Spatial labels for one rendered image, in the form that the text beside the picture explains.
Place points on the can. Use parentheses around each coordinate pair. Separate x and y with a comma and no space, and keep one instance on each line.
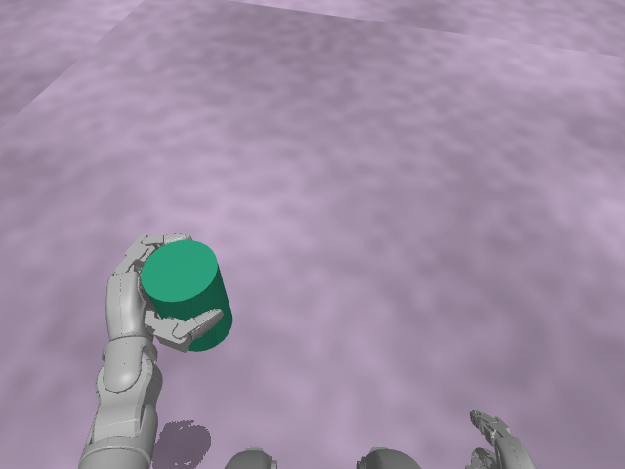
(182,280)

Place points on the right robot hand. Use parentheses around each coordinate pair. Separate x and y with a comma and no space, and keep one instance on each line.
(510,452)

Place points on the left robot hand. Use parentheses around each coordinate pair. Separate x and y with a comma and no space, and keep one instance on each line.
(129,310)

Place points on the left robot arm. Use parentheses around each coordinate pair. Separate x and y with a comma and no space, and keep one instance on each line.
(124,429)

